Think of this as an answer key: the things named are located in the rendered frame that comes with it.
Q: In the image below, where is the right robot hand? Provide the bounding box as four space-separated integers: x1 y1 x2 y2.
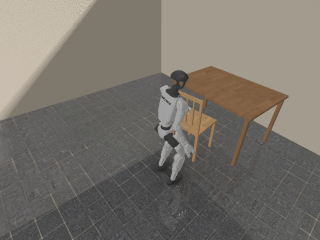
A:
184 144 195 158

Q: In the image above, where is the right robot forearm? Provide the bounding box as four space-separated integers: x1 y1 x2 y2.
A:
175 125 189 148

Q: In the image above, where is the chair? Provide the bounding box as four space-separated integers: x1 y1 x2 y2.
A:
172 91 217 162

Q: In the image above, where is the table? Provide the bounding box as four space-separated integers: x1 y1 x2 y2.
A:
172 66 289 167

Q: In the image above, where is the humanoid robot head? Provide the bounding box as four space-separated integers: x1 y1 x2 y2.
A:
165 70 189 98

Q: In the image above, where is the robot torso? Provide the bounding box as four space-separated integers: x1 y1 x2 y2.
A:
157 87 183 141

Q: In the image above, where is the robot left upper arm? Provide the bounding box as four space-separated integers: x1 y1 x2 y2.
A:
160 85 169 93

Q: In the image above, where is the robot right upper arm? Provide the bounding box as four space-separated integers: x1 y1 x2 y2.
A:
172 98 189 132

